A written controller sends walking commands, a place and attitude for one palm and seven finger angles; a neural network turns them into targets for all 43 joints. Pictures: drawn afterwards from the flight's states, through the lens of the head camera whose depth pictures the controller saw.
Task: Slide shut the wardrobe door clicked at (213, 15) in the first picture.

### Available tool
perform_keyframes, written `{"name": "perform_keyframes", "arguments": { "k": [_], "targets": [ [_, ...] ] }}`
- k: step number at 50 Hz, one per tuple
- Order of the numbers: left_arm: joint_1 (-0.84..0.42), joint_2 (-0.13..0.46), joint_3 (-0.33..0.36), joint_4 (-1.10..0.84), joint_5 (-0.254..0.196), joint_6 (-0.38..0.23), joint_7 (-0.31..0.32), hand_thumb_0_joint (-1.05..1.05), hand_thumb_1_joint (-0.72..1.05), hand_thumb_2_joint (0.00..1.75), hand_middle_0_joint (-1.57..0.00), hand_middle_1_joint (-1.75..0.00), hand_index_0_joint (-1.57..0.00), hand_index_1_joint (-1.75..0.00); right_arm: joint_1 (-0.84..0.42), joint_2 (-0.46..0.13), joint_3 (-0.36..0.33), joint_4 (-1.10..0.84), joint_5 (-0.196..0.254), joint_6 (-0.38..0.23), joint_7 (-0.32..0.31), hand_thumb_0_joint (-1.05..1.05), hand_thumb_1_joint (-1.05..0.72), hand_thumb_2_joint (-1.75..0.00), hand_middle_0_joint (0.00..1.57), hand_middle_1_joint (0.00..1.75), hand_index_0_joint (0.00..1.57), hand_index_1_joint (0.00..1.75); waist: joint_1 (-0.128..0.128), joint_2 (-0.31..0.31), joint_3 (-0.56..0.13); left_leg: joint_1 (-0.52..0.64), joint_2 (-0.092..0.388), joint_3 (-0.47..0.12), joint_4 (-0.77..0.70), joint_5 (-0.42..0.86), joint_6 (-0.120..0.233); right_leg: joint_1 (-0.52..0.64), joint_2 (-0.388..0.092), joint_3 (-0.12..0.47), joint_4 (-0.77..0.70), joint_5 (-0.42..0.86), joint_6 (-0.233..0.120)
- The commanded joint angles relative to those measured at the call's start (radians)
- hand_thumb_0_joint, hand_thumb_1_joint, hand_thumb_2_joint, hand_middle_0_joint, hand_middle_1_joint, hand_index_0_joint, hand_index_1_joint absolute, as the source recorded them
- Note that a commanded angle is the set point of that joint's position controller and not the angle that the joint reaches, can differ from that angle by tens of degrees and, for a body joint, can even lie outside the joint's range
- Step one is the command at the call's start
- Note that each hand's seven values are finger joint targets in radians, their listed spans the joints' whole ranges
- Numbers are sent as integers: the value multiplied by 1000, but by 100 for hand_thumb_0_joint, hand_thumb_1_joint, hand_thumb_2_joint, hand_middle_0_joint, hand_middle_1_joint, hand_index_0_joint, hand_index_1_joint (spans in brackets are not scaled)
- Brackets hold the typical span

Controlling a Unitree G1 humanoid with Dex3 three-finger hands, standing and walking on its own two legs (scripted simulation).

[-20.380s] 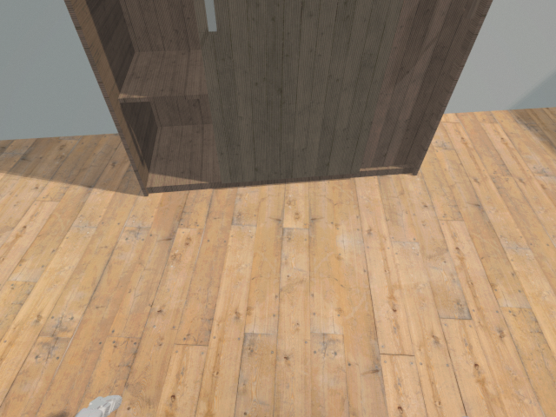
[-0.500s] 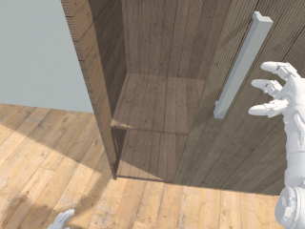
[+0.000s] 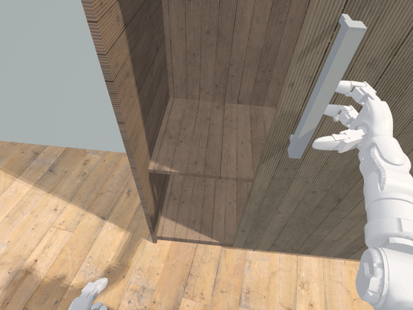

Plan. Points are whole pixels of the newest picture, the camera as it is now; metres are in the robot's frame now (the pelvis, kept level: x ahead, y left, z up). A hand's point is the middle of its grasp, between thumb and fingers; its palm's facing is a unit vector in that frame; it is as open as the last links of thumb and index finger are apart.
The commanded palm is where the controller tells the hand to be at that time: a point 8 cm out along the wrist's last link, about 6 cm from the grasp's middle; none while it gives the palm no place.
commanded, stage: feel for the door with the fingertips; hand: right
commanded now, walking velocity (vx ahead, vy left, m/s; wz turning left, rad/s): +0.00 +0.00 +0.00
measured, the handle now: (315, 97) +0.50 -0.16 +0.18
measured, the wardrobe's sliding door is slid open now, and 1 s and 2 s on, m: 0.37 0.37 0.37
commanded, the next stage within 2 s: slide the fingers in behind the handle in 0.54 s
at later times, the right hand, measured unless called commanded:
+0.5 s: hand (337, 110) +0.45 -0.19 +0.19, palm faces +0.03 +1.00 -0.01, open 14.0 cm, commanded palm +0.43 -0.24 +0.19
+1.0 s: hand (331, 110) +0.45 -0.18 +0.19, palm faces +0.00 +1.00 -0.01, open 13.9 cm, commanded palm +0.42 -0.22 +0.19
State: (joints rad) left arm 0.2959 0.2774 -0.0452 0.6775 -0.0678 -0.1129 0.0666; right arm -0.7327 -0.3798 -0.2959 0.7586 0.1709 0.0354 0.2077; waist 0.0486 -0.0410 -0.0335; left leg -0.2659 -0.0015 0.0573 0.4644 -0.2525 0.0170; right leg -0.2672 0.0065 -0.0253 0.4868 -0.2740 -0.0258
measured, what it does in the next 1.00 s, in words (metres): stands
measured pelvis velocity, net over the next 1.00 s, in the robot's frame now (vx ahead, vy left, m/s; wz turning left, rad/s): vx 0.00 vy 0.00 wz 0.01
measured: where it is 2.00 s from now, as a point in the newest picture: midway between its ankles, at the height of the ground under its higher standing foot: outside the picture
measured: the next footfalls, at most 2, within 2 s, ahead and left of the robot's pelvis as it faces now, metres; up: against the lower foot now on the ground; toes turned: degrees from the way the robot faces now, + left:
none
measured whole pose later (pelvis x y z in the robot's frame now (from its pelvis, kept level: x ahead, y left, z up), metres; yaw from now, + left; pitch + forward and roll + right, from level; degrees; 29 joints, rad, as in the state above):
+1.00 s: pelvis +0.00 +0.00 +0.00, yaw +0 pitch +4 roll +1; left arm 0.37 0.28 -0.04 0.71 -0.06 -0.14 0.05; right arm -0.83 -0.40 -0.30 0.93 0.16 -0.08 0.22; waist 0.07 -0.04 -0.05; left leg -0.30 0.00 0.05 0.48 -0.25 0.02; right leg -0.30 0.00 -0.03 0.50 -0.27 -0.03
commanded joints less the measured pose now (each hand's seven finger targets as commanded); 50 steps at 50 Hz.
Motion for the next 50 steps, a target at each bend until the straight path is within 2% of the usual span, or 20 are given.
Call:
{"name": "perform_keyframes", "arguments": {
  "k": [1,4,8,11,14,16,18,20,23,26,27,29,32,34,35,38,40,44,47,50],
  "targets": [
    [-6,134,49,-106,8,-53,17,0,90,90,-20,-30,-20,-30,-560,-311,-87,-253,13,-105,-18,0,50,-30,30,120,30,120,2,13,-367,108,-8,-34,-41,326,14,178,-7,55,-32,311,-15],
    [-6,130,44,-105,6,-55,16,0,90,90,-20,-30,-20,-30,-548,-301,-76,-205,2,-106,-11,0,50,-30,30,120,30,120,5,-10,-344,110,-6,-37,-40,346,11,159,-3,44,-38,306,-15],
    [9,137,49,-108,3,-46,11,0,90,90,-20,-30,-20,-30,-476,-314,-86,-134,-9,-82,3,0,50,-30,30,120,30,120,-7,4,-316,119,-4,-33,-37,385,13,131,-4,35,-37,330,-17],
    [12,141,54,-115,0,-40,9,0,90,90,-20,-30,-20,-30,-455,-275,-61,-117,8,-68,27,0,50,-30,30,120,30,120,-4,30,-303,122,-5,-30,-37,400,14,119,-4,31,-34,333,-19],
    [23,148,57,-112,-2,-37,12,0,90,90,-20,-30,-20,-30,-487,-299,-78,-115,21,-70,39,0,50,-30,30,120,30,120,7,64,-290,105,-7,-31,-43,380,9,110,-4,31,-35,302,-22],
    [22,143,58,-106,-1,-41,14,0,90,90,-20,-30,-20,-30,-557,-263,-44,-133,22,-87,38,0,50,-30,30,120,30,120,27,51,-270,72,-7,-34,-49,353,9,119,-5,32,-28,284,-25],
    [33,145,59,-98,1,-43,13,0,90,90,-20,-30,-20,-30,-587,-296,-56,-140,11,-104,31,0,50,-30,30,120,30,120,27,10,-296,63,-9,-39,-48,332,9,136,-3,36,-27,276,-24],
    [40,144,58,-91,4,-46,15,0,90,90,-20,-30,-20,-30,-627,-323,-73,-143,5,-124,23,0,50,-30,30,120,30,120,30,8,-321,69,-8,-40,-45,326,8,142,-2,42,-26,277,-23],
    [45,139,55,-79,5,-54,12,0,90,90,-20,-30,-20,-30,-671,-300,-46,-137,-5,-145,16,0,50,-30,30,120,30,120,40,-51,-336,47,-9,-40,-45,314,12,175,-2,48,-21,285,-19],
    [61,146,57,-70,8,-56,11,0,90,90,-20,-30,-20,-30,-652,-302,-56,-71,-6,-147,12,0,50,-30,30,120,30,120,37,5,-338,55,-12,-33,-41,315,13,155,-4,52,-19,289,-18],
    [57,145,54,-70,5,-57,10,0,90,90,-20,-30,-20,-30,-648,-280,-40,-36,-5,-141,13,0,50,-30,30,120,30,120,40,-6,-314,43,-11,-35,-41,309,12,141,-4,48,-23,273,-18],
    [64,150,55,-64,5,-60,11,0,90,90,-20,-30,-20,-30,-684,-275,-35,-10,-1,-141,14,0,50,-30,30,120,30,120,50,30,-293,27,-12,-33,-47,283,8,123,-4,50,-27,238,-19],
    [77,152,56,-53,8,-63,11,0,90,90,-20,-30,-20,-30,-723,-291,-44,20,-7,-158,13,0,50,-30,30,120,30,120,58,12,-299,15,-10,-36,-42,279,8,123,-3,50,-19,237,-19],
    [81,149,53,-49,8,-68,8,0,90,90,-20,-30,-20,-30,-747,-249,-2,41,-14,-170,15,0,50,-30,30,120,30,120,66,-9,-274,-19,-11,-32,-43,244,10,121,-3,57,-22,215,-15],
    [87,151,55,-49,10,-73,6,0,90,90,-20,-30,-20,-30,-732,-260,-22,48,-12,-176,13,0,50,-30,30,120,30,120,60,22,-289,-12,-12,-32,-41,245,9,121,-3,61,-19,217,-17],
    [88,154,57,-59,12,-73,4,0,90,90,-20,-30,-20,-30,-700,-284,-40,21,-12,-194,17,0,50,-30,30,120,30,120,46,19,-349,20,-13,-32,-29,266,11,138,-4,63,-17,243,-14],
    [80,148,55,-62,9,-78,1,0,90,90,-20,-30,-20,-30,-700,-239,-11,15,-4,-194,25,0,50,-30,30,120,30,120,47,-5,-323,4,-12,-32,-32,260,12,140,-5,59,-17,237,-13],
    [74,153,59,-71,8,-77,1,0,90,90,-20,-30,-20,-30,-656,-270,-41,-29,3,-190,25,0,50,-30,30,120,30,120,32,17,-342,25,-16,-30,-31,271,13,149,-8,62,-22,254,-14],
    [58,145,56,-80,5,-80,-2,0,90,90,-20,-30,-20,-30,-628,-228,-14,-68,6,-179,23,0,50,-30,30,120,30,120,28,-21,-317,18,-15,-28,-34,268,16,153,-8,59,-25,260,-12],
    [48,142,58,-89,4,-79,-5,0,90,90,-20,-30,-20,-30,-566,-219,-24,-93,6,-157,3,0,50,-30,30,120,30,120,10,-1,-301,18,-17,-20,-33,256,16,147,-12,63,-33,260,-8]
  ]
}}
